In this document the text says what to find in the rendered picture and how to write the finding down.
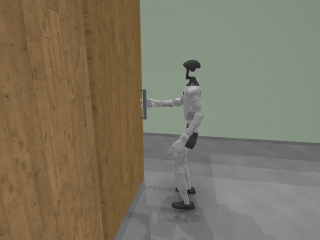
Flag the left robot hand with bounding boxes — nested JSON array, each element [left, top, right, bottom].
[[166, 139, 185, 161]]

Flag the left robot upper arm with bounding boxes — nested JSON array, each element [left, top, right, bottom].
[[187, 86, 204, 119]]

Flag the left robot forearm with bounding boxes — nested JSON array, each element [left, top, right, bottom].
[[179, 112, 203, 143]]

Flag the wardrobe door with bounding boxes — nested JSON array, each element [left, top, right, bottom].
[[0, 0, 104, 240], [82, 0, 144, 240]]

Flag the left robot thigh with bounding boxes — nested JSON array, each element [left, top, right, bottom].
[[172, 134, 197, 176]]

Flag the right robot forearm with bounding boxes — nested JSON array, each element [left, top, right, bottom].
[[154, 99, 175, 107]]

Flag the right robot hand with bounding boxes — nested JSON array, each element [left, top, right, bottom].
[[140, 98, 155, 108]]

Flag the right robot upper arm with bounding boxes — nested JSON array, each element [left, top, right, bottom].
[[174, 92, 183, 107]]

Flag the handle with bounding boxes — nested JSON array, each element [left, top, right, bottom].
[[138, 89, 147, 120]]

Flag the left robot foot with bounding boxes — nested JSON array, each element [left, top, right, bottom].
[[172, 200, 195, 210]]

